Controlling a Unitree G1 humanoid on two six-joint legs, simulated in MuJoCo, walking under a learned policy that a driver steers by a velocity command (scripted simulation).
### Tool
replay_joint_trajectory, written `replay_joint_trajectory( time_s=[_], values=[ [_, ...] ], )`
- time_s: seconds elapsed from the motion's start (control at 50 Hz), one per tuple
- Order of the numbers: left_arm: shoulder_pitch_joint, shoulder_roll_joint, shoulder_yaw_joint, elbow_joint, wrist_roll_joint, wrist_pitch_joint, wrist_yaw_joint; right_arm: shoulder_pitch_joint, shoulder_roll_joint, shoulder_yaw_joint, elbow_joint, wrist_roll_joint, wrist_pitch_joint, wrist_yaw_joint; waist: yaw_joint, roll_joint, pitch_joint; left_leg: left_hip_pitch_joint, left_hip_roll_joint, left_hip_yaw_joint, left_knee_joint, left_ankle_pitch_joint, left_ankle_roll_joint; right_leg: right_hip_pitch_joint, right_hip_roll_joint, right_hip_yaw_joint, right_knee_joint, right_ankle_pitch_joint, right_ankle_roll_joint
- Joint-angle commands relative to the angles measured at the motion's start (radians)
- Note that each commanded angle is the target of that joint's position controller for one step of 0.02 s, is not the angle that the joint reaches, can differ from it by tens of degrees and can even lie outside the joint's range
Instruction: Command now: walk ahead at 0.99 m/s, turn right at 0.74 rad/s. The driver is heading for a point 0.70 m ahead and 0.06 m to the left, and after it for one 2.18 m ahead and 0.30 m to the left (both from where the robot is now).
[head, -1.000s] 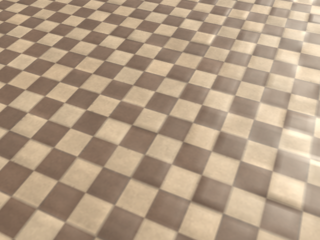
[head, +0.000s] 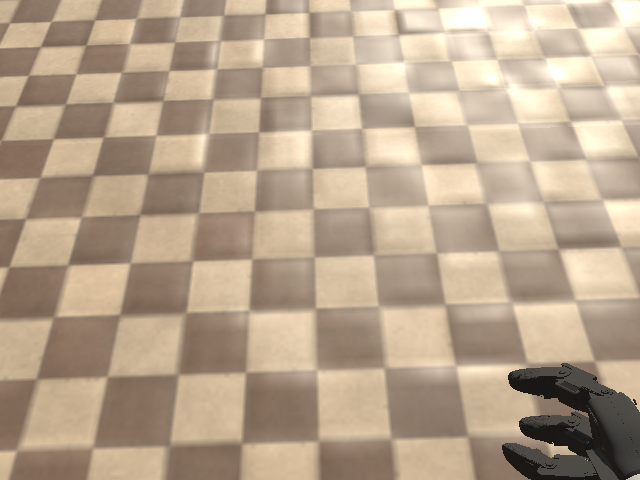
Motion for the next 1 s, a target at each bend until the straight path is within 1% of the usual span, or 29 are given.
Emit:
replay_joint_trajectory(
  time_s=[0.02,0.06,0.08,0.1,0.12,0.16,0.22,0.32,0.38,0.44,0.46,0.5,0.52,0.54,0.56,0.58,0.6,0.62,0.66,0.7,0.74,0.78,0.84,0.88,0.92,0.94,0.96,0.98,1.0],
  values=[
    [-0.032,0.198,0.045,-0.038,0.002,-0.020,0.015,0.067,-0.136,-0.049,-0.032,0.007,-0.018,-0.018,-0.106,-0.058,-0.088,0.456,-0.117,0.073,-0.079,-0.011,0.039,-0.157,-0.200,0.106,0.132,1.064,0.005],
    [-0.117,0.225,0.047,-0.040,0.031,-0.030,0.008,0.434,-0.225,-0.097,0.066,0.021,-0.021,-0.052,-0.321,-0.062,-0.249,0.811,-0.075,0.062,-0.067,-0.165,0.075,-0.225,-0.185,0.061,0.542,1.066,0.031],
    [-0.127,0.100,0.016,-0.056,0.045,-0.041,0.010,0.630,-0.278,-0.120,0.106,-0.003,-0.025,-0.074,-0.371,0.061,-0.351,1.029,0.106,-0.144,-0.034,-0.508,0.102,-0.402,-0.127,-0.006,0.904,0.620,0.033],
    [0.069,-0.023,-0.022,-0.093,-0.023,-0.039,-0.002,0.552,-0.352,-0.139,0.116,-0.020,-0.026,-0.059,-0.192,0.474,-0.491,1.214,0.387,-0.812,-0.272,-0.651,0.258,-0.695,0.012,-0.109,1.198,-0.068,0.093],
    [-0.022,0.072,-0.024,-0.061,0.016,-0.026,0.010,0.428,-0.242,-0.136,0.087,-0.008,-0.017,-0.039,-0.216,0.197,-0.345,1.083,0.311,-0.832,-0.342,-0.852,0.262,-0.819,-0.084,-0.120,1.203,0.033,0.066],
    [-0.210,0.092,-0.019,-0.094,0.039,-0.017,-0.010,0.368,-0.127,-0.111,0.124,-0.005,-0.023,-0.027,-0.206,-0.024,-0.118,0.801,0.227,-0.531,-0.353,-0.612,0.238,-0.804,-0.149,-0.139,1.103,0.129,0.067],
    [-0.265,0.023,-0.043,-0.142,0.056,0.005,-0.038,0.441,-0.076,-0.091,0.223,0.005,-0.047,-0.022,-0.150,0.053,-0.018,0.647,0.150,-0.331,-0.400,-0.443,0.209,-0.807,-0.184,-0.112,1.005,0.091,0.072],
    [-0.476,0.030,-0.072,-0.248,0.060,0.006,-0.056,0.460,-0.128,-0.096,0.266,0.028,-0.075,-0.014,-0.126,0.058,0.096,0.542,0.105,-0.081,-0.552,-0.195,0.200,-0.866,-0.210,-0.179,0.680,0.272,0.105],
    [-0.582,-0.002,-0.095,-0.272,0.048,-0.005,-0.080,0.510,-0.154,-0.097,0.296,0.046,-0.083,-0.008,-0.153,0.034,0.113,0.474,0.088,0.032,-0.673,0.052,0.182,-0.616,-0.202,-0.337,0.440,0.465,0.080],
    [-0.581,0.030,-0.087,-0.259,0.054,-0.009,-0.064,0.568,-0.212,-0.103,0.335,0.041,-0.075,-0.012,-0.140,0.069,0.060,0.709,0.108,0.096,-0.535,0.603,0.165,-0.563,-0.141,-0.394,0.361,0.406,0.040],
    [-0.533,0.052,-0.078,-0.244,0.063,-0.008,-0.053,0.582,-0.237,-0.107,0.345,0.036,-0.066,-0.021,-0.110,0.108,0.000,0.771,0.124,0.108,-0.414,0.809,0.153,-0.495,-0.104,-0.405,0.356,0.331,0.027],
    [-0.180,0.120,-0.039,-0.132,0.062,-0.004,-0.022,0.552,-0.266,-0.110,0.353,0.027,-0.036,-0.042,0.065,0.136,-0.186,0.713,0.120,0.133,0.053,0.893,0.126,-0.120,-0.074,-0.376,0.312,0.233,-0.006],
    [-0.003,0.194,-0.009,-0.083,0.075,-0.001,-0.001,0.546,-0.211,-0.098,0.331,0.022,-0.033,-0.042,0.116,0.081,-0.288,0.503,0.072,0.127,0.402,0.551,0.124,0.136,-0.227,-0.208,0.337,0.044,-0.030],
    [-0.016,0.269,0.013,-0.080,0.095,-0.001,0.009,0.632,-0.036,-0.065,0.283,0.043,-0.039,-0.023,-0.025,-0.218,-0.383,0.136,-0.098,0.084,0.797,-0.493,0.099,0.354,-0.524,0.302,0.235,-0.197,-0.108],
    [-0.018,0.239,0.017,-0.086,0.057,0.002,0.003,0.559,-0.146,-0.086,0.254,0.054,-0.047,-0.029,0.016,-0.153,-0.436,0.013,-0.121,-0.053,0.904,-0.500,0.128,0.354,-0.546,0.563,0.077,-0.187,-0.133],
    [-0.097,0.178,0.010,-0.064,0.049,-0.006,0.004,0.449,-0.152,-0.089,0.232,0.060,-0.048,-0.033,-0.028,-0.073,-0.223,-0.055,-0.047,-0.044,0.846,-0.368,0.134,0.198,-0.501,0.344,0.053,-0.075,-0.101],
    [-0.137,0.125,0.003,-0.054,0.050,-0.018,0.001,0.419,-0.125,-0.077,0.232,0.053,-0.047,-0.028,-0.059,-0.012,-0.113,-0.023,-0.016,-0.030,0.777,-0.323,0.131,0.031,-0.471,0.218,0.026,0.059,-0.086],
    [-0.175,0.089,-0.004,-0.050,0.058,-0.029,0.001,0.418,-0.108,-0.075,0.246,0.045,-0.035,-0.021,-0.102,0.019,-0.064,0.031,0.012,-0.039,0.727,-0.312,0.126,-0.090,-0.434,0.122,-0.003,0.118,-0.054],
    [-0.172,0.032,-0.022,-0.025,0.049,-0.049,0.001,0.464,-0.070,-0.069,0.266,0.024,0.004,0.001,-0.161,-0.032,-0.027,0.122,0.045,-0.045,0.662,-0.308,0.109,-0.247,-0.403,-0.004,-0.081,0.141,-0.021],
    [-0.146,0.019,-0.025,0.009,0.025,-0.070,-0.004,0.372,-0.050,-0.068,0.236,0.016,0.028,0.016,-0.168,-0.043,0.053,0.044,0.067,-0.031,0.607,-0.266,0.099,-0.279,-0.381,-0.125,-0.145,0.237,0.013],
    [-0.137,0.012,-0.029,0.021,0.025,-0.081,-0.009,0.251,-0.038,-0.061,0.189,0.023,0.029,0.025,-0.157,-0.040,0.098,0.014,0.050,0.023,0.495,-0.137,0.101,-0.304,-0.318,-0.286,-0.183,0.434,0.063],
    [-0.142,0.010,-0.035,0.027,0.025,-0.089,-0.010,0.175,-0.029,-0.051,0.161,0.034,0.021,0.035,-0.158,-0.034,0.105,0.067,0.020,0.098,0.342,0.005,0.113,-0.317,-0.268,-0.420,-0.185,0.643,0.100],
    [-0.084,0.054,-0.036,0.050,0.014,-0.099,0.007,0.076,-0.030,-0.040,0.131,0.037,0.012,0.054,-0.141,-0.003,0.103,0.177,-0.048,0.211,0.124,0.154,0.152,-0.231,-0.291,-0.494,-0.204,0.946,0.143],
    [-0.068,0.111,-0.027,0.045,0.019,-0.087,0.033,0.119,-0.066,-0.047,0.149,0.031,0.012,0.055,-0.174,-0.059,0.037,0.252,-0.127,0.264,0.072,0.122,0.177,-0.088,-0.314,-0.519,-0.067,1.321,0.177],
    [-0.105,0.166,-0.010,0.025,0.035,-0.051,0.061,0.329,-0.135,-0.072,0.207,0.027,0.019,0.045,-0.294,-0.111,-0.089,0.474,-0.202,0.268,0.073,-0.003,0.206,-0.046,-0.348,-0.512,0.251,1.569,0.195],
    [-0.163,0.185,-0.003,0.003,0.048,-0.032,0.066,0.544,-0.185,-0.098,0.269,0.024,0.024,0.034,-0.396,-0.116,-0.178,0.685,-0.208,0.221,0.084,-0.071,0.244,-0.123,-0.366,-0.491,0.529,1.571,0.191],
    [-0.224,0.201,0.009,-0.008,0.052,-0.018,0.058,0.717,-0.229,-0.130,0.315,0.032,0.029,0.012,-0.484,-0.059,-0.210,0.862,-0.157,0.114,0.005,-0.139,0.306,-0.274,-0.303,-0.497,0.950,1.202,0.184],
    [-0.260,0.050,-0.026,-0.052,0.070,-0.038,0.032,0.645,-0.283,-0.152,0.323,0.054,0.042,-0.009,-0.364,0.229,-0.134,0.995,-0.041,-0.084,0.063,0.001,0.342,-0.651,-0.107,-0.449,1.344,-0.020,0.189],
    [-0.153,0.022,-0.047,-0.160,0.027,-0.057,0.028,0.565,-0.387,-0.174,0.277,0.024,0.050,-0.011,-0.246,0.285,-0.330,1.232,0.160,-0.611,-0.113,-0.187,0.582,-0.976,-0.083,-0.236,1.562,-0.151,0.225]
  ],
)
